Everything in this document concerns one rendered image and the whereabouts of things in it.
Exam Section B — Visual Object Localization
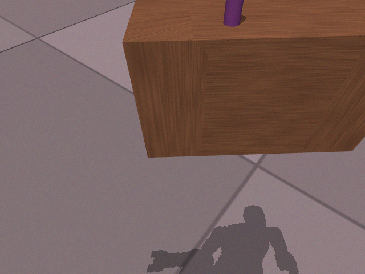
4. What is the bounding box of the can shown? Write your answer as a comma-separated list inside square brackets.
[223, 0, 244, 27]

